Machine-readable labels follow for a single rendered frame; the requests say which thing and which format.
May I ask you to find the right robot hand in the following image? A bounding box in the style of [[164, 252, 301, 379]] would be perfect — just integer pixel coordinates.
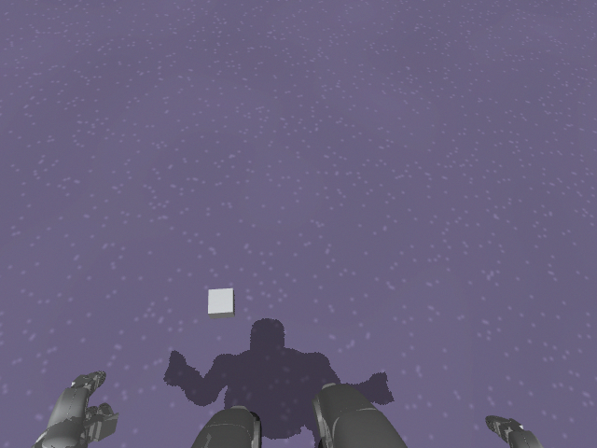
[[485, 415, 544, 448]]

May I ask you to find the small box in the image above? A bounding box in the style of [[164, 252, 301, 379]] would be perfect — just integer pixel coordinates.
[[208, 288, 235, 319]]

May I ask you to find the left robot hand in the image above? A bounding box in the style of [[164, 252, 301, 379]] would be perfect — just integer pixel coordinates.
[[47, 371, 118, 444]]

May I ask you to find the left robot arm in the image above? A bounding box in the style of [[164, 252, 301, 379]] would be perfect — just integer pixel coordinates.
[[31, 421, 88, 448]]

